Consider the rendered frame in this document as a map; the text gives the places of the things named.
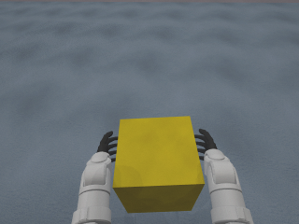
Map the carton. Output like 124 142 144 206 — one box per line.
112 116 205 214

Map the robot right forearm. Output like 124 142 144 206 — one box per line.
204 148 254 224

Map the left robot hand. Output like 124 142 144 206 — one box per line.
97 131 119 162

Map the right robot hand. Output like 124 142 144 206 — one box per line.
194 129 217 161

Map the robot left forearm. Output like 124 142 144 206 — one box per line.
71 151 112 224

